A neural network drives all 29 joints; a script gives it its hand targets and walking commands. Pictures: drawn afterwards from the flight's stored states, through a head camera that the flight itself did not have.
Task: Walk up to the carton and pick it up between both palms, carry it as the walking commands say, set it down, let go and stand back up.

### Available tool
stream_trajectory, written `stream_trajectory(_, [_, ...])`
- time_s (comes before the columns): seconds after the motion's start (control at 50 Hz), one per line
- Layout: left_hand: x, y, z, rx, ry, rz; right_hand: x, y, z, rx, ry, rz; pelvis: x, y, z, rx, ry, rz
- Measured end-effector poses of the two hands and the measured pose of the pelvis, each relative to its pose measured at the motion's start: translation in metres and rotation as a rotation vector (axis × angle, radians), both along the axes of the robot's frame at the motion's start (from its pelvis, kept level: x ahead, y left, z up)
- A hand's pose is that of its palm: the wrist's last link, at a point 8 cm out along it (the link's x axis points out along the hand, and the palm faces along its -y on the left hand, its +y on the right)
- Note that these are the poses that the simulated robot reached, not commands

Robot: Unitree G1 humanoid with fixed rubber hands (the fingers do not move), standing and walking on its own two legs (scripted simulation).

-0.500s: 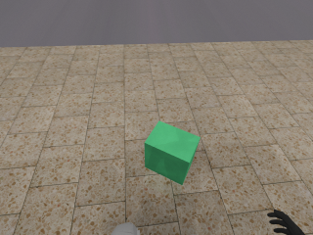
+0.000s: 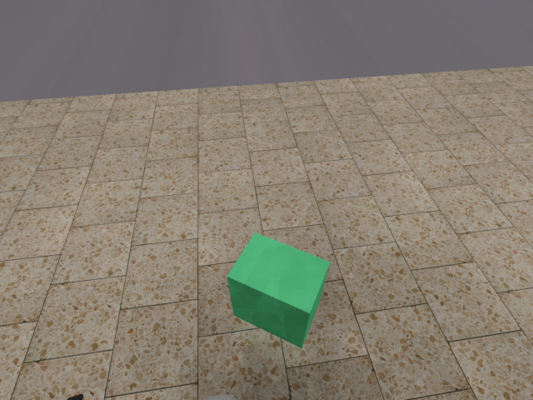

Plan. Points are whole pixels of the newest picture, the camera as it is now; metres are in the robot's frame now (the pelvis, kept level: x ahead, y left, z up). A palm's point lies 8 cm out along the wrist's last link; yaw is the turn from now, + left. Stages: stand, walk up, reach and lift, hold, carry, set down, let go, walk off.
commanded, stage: walk up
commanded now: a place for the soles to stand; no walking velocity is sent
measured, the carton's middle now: (278, 290) +0.59 -0.02 -0.59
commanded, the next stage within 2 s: none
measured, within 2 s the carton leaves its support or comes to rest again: neither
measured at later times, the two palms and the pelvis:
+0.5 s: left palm (99, 390) +0.16 +0.28 -0.08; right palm (490, 365) +0.20 -0.33 -0.07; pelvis +0.07 -0.02 +0.02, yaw +2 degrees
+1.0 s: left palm out of the picture +0.11 +0.29 -0.08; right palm out of the picture +0.14 -0.31 -0.07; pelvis +0.05 -0.01 +0.04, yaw +2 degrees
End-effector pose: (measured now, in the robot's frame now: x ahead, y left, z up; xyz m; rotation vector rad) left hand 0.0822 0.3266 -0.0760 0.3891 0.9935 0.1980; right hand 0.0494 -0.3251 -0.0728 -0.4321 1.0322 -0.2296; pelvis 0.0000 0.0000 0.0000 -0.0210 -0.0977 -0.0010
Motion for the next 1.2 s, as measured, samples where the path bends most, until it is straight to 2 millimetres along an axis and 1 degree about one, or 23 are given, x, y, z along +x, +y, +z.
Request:
stream_trajectory(0.06, [0.015, -0.007, -0.009, -0.009, 0.041, 0.005, 0.017, 0.000, 0.000, -0.007, 0.004, 0.002, 0.012, -0.009, 0.001, 0.021, 0.001, -0.002])
stream_trajectory(0.12, [0.031, -0.022, -0.014, -0.019, 0.055, -0.006, 0.039, -0.004, -0.001, 0.012, -0.003, 0.006, 0.023, -0.019, 0.002, 0.019, 0.010, -0.002])
stream_trajectory(0.2, [0.051, -0.045, -0.014, -0.053, 0.059, -0.021, 0.069, -0.007, 0.002, 0.034, 0.016, 0.003, 0.041, -0.025, 0.010, 0.009, 0.038, 0.016])
stream_trajectory(0.28, [0.069, -0.059, -0.010, -0.078, 0.062, -0.020, 0.099, -0.011, 0.007, 0.030, 0.014, 0.031, 0.054, -0.026, 0.018, 0.013, 0.055, 0.022])
stream_trajectory(0.32, [0.076, -0.061, -0.009, -0.080, 0.060, -0.012, 0.113, -0.012, 0.007, 0.029, 0.010, 0.038, 0.058, -0.027, 0.020, 0.008, 0.058, 0.026])
stream_trajectory(0.38, [0.083, -0.058, -0.008, -0.073, 0.059, 0.011, 0.128, -0.013, 0.006, 0.026, 0.009, 0.039, 0.062, -0.027, 0.020, 0.007, 0.057, 0.034])
stream_trajectory(0.44, [0.084, -0.053, -0.007, -0.064, 0.059, 0.040, 0.139, -0.008, 0.005, 0.032, 0.011, 0.042, 0.066, -0.027, 0.021, 0.010, 0.049, 0.039])
stream_trajectory(0.5, [0.081, -0.048, -0.006, -0.056, 0.066, 0.060, 0.146, -0.002, 0.003, 0.046, 0.006, 0.043, 0.067, -0.025, 0.022, 0.006, 0.044, 0.037])
stream_trajectory(0.54, [0.078, -0.044, -0.006, -0.054, 0.078, 0.071, 0.147, 0.003, 0.001, 0.053, 0.007, 0.038, 0.067, -0.023, 0.022, 0.000, 0.038, 0.041])
stream_trajectory(0.6, [0.070, -0.038, -0.006, -0.053, 0.099, 0.087, 0.143, 0.011, -0.002, 0.066, 0.021, 0.030, 0.065, -0.020, 0.024, 0.000, 0.031, 0.043])
stream_trajectory(0.76, [0.053, -0.030, -0.004, -0.066, 0.134, 0.129, 0.120, 0.023, -0.003, 0.092, 0.070, -0.003, 0.062, -0.013, 0.032, -0.003, 0.019, 0.040])
stream_trajectory(1.02, [0.030, -0.039, -0.003, -0.099, 0.157, 0.144, 0.093, 0.018, 0.008, 0.087, 0.080, -0.043, 0.045, -0.012, 0.042, 0.004, 0.008, 0.040])
stream_trajectory(1.12, [0.018, -0.043, -0.002, -0.105, 0.178, 0.154, 0.082, 0.018, 0.005, 0.096, 0.102, -0.052, 0.041, -0.013, 0.043, 0.005, 0.020, 0.040])
stream_trajectory(1.2, [0.007, -0.044, -0.002, -0.098, 0.215, 0.158, 0.077, 0.020, 0.001, 0.114, 0.123, -0.056, 0.042, -0.015, 0.045, 0.007, 0.031, 0.039])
